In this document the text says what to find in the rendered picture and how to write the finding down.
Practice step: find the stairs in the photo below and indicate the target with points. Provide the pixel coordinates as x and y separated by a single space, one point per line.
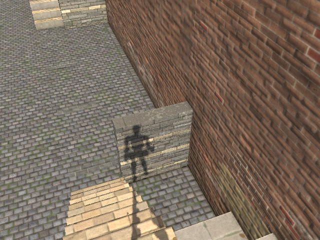
112 210
46 14

